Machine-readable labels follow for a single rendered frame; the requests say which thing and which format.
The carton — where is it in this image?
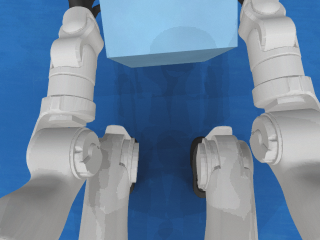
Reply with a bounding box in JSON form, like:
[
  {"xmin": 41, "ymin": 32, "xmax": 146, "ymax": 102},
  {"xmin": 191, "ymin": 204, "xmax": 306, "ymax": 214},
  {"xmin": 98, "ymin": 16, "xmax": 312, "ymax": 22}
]
[{"xmin": 99, "ymin": 0, "xmax": 238, "ymax": 68}]

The robot right shin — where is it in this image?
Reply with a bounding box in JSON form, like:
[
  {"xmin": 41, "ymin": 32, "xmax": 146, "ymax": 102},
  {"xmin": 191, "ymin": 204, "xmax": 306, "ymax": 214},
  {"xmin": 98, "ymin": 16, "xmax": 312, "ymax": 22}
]
[{"xmin": 197, "ymin": 126, "xmax": 254, "ymax": 191}]

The left robot hand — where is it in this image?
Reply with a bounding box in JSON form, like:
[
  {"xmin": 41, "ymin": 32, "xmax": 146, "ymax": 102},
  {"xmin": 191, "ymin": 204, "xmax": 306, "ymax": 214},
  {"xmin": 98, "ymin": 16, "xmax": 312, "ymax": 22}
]
[{"xmin": 68, "ymin": 0, "xmax": 101, "ymax": 19}]

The left robot upper arm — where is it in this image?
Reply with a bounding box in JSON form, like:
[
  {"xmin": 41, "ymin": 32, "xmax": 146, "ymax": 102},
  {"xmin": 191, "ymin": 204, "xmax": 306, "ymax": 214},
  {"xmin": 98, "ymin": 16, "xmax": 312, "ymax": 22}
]
[{"xmin": 0, "ymin": 127, "xmax": 103, "ymax": 240}]

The right robot thigh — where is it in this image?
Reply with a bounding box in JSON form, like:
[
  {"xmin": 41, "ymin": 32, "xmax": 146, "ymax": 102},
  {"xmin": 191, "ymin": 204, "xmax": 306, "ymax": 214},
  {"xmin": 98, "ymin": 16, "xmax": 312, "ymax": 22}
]
[{"xmin": 196, "ymin": 135, "xmax": 258, "ymax": 240}]

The right robot upper arm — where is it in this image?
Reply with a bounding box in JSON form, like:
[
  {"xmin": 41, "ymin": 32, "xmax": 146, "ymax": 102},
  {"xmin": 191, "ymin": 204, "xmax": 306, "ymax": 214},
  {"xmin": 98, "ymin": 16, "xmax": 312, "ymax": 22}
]
[{"xmin": 249, "ymin": 108, "xmax": 320, "ymax": 240}]

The right robot forearm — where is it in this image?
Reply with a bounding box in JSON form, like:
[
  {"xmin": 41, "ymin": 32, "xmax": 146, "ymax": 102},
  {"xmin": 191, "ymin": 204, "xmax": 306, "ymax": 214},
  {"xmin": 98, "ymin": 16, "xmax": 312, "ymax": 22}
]
[{"xmin": 238, "ymin": 0, "xmax": 320, "ymax": 112}]

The left robot forearm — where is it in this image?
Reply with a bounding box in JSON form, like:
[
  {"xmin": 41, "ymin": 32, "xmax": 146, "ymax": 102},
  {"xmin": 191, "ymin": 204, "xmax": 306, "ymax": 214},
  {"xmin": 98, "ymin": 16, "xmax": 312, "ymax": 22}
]
[{"xmin": 26, "ymin": 6, "xmax": 104, "ymax": 167}]

